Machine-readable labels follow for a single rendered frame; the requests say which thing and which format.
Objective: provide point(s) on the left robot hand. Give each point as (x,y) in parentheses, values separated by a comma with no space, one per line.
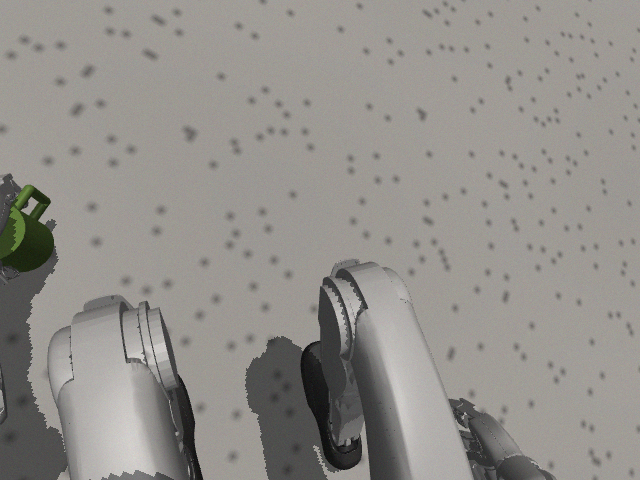
(9,190)

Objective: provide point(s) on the right robot foot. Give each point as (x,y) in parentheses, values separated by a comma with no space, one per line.
(316,391)

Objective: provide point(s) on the right robot arm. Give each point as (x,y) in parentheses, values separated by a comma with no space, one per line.
(522,468)

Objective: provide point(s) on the mug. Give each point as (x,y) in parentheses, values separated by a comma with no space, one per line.
(26,243)

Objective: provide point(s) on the left robot foot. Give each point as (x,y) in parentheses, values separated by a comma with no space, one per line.
(188,423)

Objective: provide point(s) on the right robot hand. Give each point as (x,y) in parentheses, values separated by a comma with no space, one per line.
(488,444)

